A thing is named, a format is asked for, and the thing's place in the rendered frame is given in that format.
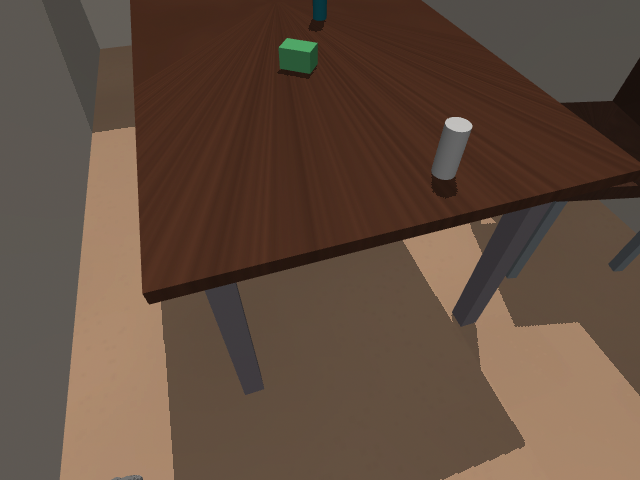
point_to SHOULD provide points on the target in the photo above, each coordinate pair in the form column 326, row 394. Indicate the chair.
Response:
column 619, row 121

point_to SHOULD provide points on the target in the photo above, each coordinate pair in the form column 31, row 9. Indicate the table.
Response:
column 245, row 169

